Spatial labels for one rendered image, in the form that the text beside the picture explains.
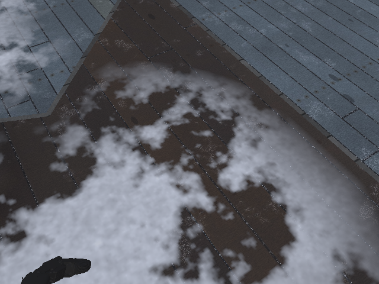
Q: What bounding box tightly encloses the robot left hand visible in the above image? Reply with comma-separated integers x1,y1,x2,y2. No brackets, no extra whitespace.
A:
21,256,91,284

